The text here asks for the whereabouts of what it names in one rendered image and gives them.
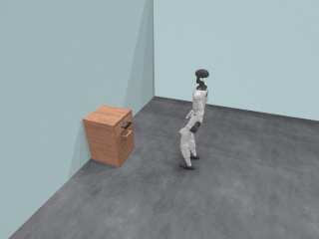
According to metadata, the left robot upper arm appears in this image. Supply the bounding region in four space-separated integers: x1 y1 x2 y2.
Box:
193 91 204 115

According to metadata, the drawer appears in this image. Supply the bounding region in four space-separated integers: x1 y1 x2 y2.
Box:
115 114 132 136

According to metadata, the left robot foot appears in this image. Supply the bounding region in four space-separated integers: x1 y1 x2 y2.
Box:
179 163 194 170

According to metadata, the cabinet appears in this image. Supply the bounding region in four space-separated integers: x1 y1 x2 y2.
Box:
82 105 135 167

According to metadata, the robot left forearm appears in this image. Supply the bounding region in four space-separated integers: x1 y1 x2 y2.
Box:
185 112 202 130

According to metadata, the robot left hand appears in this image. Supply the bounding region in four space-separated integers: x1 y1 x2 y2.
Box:
180 127 188 136

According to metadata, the robot head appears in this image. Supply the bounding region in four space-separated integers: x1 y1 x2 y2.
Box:
195 69 209 91

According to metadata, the robot right hand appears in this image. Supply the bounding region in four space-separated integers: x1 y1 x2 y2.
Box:
186 111 194 119

